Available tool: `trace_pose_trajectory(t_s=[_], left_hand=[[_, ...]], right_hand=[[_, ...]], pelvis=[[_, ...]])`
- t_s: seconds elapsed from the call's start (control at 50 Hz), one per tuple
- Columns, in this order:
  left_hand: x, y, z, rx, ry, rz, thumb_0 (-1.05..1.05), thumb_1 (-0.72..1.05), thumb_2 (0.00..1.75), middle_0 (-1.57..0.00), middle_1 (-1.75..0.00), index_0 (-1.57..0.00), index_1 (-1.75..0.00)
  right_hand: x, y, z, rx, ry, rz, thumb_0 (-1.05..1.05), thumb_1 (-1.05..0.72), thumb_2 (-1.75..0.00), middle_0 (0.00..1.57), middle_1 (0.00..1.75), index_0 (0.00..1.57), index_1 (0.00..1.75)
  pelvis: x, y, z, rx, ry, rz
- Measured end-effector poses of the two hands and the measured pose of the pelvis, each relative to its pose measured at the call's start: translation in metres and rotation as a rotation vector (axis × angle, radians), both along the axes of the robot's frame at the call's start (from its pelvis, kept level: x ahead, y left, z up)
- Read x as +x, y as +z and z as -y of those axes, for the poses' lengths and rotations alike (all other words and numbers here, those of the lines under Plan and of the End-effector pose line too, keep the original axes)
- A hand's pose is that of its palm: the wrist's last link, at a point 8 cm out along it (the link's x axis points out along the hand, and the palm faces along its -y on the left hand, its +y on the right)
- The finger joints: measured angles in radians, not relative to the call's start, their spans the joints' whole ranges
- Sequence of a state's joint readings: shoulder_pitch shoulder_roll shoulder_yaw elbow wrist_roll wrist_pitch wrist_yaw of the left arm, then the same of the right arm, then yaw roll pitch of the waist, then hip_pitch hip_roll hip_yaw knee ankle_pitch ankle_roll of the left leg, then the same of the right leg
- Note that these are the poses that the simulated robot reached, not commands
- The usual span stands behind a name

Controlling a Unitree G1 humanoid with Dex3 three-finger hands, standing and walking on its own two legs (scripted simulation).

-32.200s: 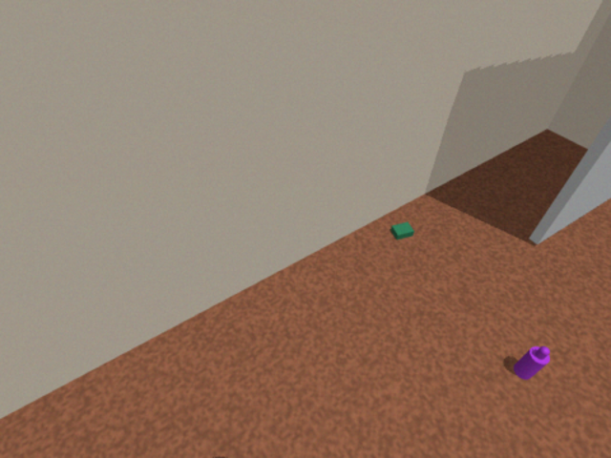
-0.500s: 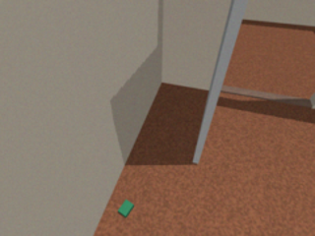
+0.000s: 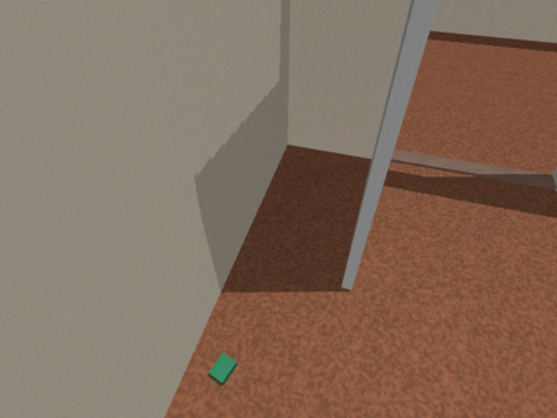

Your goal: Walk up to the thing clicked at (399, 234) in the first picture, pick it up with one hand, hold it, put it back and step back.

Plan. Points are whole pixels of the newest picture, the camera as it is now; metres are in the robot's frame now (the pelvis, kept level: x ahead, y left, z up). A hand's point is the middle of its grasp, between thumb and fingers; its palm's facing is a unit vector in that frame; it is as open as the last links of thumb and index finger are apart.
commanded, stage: stand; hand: left
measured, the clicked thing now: (223, 368) +0.45 +0.21 -0.77
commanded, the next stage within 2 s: rise first in 1.90 s
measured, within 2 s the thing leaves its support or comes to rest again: neither
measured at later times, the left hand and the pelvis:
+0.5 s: hand out of the picture +0.08 +0.25 -0.16, palm faces -0.02 -0.94 -0.35, open 7.4 cm; pelvis +0.01 +0.00 +0.00, yaw +0 degrees
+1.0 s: hand out of the picture +0.08 +0.25 -0.16, palm faces -0.02 -0.94 -0.35, open 7.4 cm; pelvis +0.01 +0.00 +0.00, yaw +0 degrees
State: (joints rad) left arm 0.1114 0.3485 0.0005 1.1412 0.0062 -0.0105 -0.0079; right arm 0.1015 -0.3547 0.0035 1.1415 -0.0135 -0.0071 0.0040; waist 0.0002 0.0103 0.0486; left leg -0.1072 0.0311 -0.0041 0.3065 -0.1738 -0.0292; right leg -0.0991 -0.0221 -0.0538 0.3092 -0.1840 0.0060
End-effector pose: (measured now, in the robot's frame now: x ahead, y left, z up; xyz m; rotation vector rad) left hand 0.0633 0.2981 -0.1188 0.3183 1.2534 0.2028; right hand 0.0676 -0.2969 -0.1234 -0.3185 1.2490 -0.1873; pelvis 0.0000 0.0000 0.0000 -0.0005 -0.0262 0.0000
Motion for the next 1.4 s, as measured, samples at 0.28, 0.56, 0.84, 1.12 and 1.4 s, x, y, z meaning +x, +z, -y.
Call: trace_pose_trajectory(t_s=[0.28, 0.56, 0.84, 1.12, 1.4], left_hand=[[0.008, 0.001, 0.003, 0.002, 0.0, 0.005, 0.0, 0.9, 0.9, -0.2, -0.3, -0.21, -0.3], [0.015, 0.001, 0.005, 0.003, -0.001, 0.015, 0.0, 0.9, 0.9, -0.2, -0.3, -0.21, -0.3], [0.012, 0.001, 0.005, 0.002, 0.0, 0.011, 0.0, 0.9, 0.9, -0.2, -0.3, -0.21, -0.3], [0.009, 0.0, 0.005, 0.002, 0.004, 0.0, 0.0, 0.9, 0.9, -0.2, -0.3, -0.21, -0.3], [0.012, 0.0, 0.005, 0.001, -0.003, 0.014, 0.0, 0.9, 0.9, -0.2, -0.3, -0.21, -0.3]], right_hand=[[0.006, 0.0, 0.003, -0.002, 0.006, -0.002, 0.01, -0.91, -0.9, 0.21, 0.3, 0.21, 0.3], [0.013, 0.001, 0.005, -0.006, 0.007, 0.01, 0.01, -0.91, -0.89, 0.21, 0.3, 0.21, 0.3], [0.009, 0.001, 0.005, -0.004, 0.004, 0.004, 0.01, -0.91, -0.89, 0.21, 0.3, 0.21, 0.3], [0.006, -0.001, 0.004, -0.003, 0.003, -0.006, 0.01, -0.91, -0.89, 0.21, 0.3, 0.21, 0.3], [0.008, 0.001, 0.004, -0.006, 0.001, 0.008, 0.01, -0.91, -0.89, 0.21, 0.3, 0.21, 0.3]], pelvis=[[0.005, 0.0, 0.003, 0.0, 0.001, -0.006], [0.009, 0.0, 0.005, 0.0, 0.0, -0.003], [0.008, 0.0, 0.005, 0.0, 0.0, -0.004], [0.009, 0.0, 0.005, 0.001, -0.001, -0.003], [0.008, 0.0, 0.004, -0.001, -0.004, 0.0]])
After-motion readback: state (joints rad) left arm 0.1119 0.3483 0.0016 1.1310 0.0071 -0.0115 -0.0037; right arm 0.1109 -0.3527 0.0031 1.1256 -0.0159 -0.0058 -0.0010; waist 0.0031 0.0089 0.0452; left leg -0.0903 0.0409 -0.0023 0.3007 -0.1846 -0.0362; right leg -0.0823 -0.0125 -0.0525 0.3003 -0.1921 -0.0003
